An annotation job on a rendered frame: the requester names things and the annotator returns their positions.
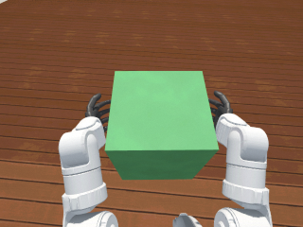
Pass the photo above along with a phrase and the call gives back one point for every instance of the carton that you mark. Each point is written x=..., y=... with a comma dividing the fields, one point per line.
x=160, y=125

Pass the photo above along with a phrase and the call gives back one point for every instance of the robot left forearm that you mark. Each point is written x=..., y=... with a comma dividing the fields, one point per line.
x=80, y=162

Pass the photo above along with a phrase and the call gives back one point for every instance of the left robot hand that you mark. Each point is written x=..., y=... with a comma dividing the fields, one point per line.
x=92, y=109

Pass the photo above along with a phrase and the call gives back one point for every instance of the robot right upper arm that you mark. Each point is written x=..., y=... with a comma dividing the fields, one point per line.
x=239, y=217

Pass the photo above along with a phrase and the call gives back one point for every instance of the robot left upper arm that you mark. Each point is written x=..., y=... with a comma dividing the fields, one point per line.
x=94, y=219

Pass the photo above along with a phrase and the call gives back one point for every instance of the robot right forearm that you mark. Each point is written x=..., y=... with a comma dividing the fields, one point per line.
x=246, y=157

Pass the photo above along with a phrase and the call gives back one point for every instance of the right robot hand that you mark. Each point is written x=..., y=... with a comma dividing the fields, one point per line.
x=223, y=107

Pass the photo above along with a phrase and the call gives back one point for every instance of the right robot thigh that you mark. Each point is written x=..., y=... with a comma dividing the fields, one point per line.
x=186, y=221

